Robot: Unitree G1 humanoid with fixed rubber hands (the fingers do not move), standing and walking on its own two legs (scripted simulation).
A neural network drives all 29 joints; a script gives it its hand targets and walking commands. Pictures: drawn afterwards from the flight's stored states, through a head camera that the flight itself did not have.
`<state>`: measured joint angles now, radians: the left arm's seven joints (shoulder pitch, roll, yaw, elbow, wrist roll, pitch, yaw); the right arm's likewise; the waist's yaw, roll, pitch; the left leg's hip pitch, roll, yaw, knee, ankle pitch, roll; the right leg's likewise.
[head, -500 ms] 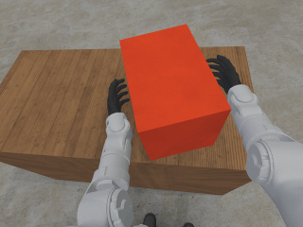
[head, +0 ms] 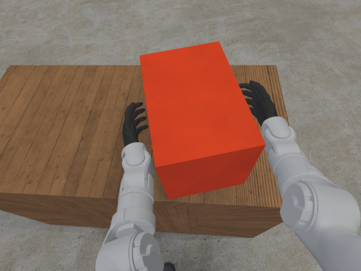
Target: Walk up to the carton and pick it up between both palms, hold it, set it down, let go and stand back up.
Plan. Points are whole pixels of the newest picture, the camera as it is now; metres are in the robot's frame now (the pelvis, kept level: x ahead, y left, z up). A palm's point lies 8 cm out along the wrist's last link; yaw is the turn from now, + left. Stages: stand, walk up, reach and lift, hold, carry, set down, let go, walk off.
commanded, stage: reach and lift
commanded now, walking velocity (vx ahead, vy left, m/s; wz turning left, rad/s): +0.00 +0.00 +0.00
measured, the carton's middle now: (193, 121) +0.47 +0.07 -0.03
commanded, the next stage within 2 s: none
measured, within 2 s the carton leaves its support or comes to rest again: leaves its support in 1.76 s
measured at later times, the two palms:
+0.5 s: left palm (133, 139) +0.36 +0.20 +0.04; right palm (264, 115) +0.46 -0.09 +0.04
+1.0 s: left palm (133, 139) +0.36 +0.20 +0.03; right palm (264, 115) +0.45 -0.09 +0.04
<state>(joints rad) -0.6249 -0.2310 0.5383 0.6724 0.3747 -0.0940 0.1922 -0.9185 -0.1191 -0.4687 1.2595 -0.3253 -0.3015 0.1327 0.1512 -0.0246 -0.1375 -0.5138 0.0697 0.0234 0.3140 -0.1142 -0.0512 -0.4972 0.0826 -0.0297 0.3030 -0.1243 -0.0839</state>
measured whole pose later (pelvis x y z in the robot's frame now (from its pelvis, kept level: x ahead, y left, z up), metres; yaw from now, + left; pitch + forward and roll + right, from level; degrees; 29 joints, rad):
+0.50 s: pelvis +0.00 +0.00 +0.00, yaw +1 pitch +18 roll +0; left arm -0.63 -0.23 0.55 0.68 0.37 -0.10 0.18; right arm -0.91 -0.11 -0.46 1.25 -0.32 -0.31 0.12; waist 0.14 -0.02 -0.13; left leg -0.50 0.07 0.02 0.31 -0.11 -0.05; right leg -0.49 0.08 -0.04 0.31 -0.13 -0.09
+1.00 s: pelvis +0.00 +0.00 +0.00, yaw +1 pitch +18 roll +0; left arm -0.64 -0.21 0.55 0.72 0.34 -0.14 0.18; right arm -0.92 -0.12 -0.44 1.28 -0.31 -0.34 0.10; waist 0.14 -0.01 -0.13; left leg -0.51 0.07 0.02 0.30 -0.10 -0.05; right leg -0.49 0.08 -0.04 0.30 -0.12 -0.08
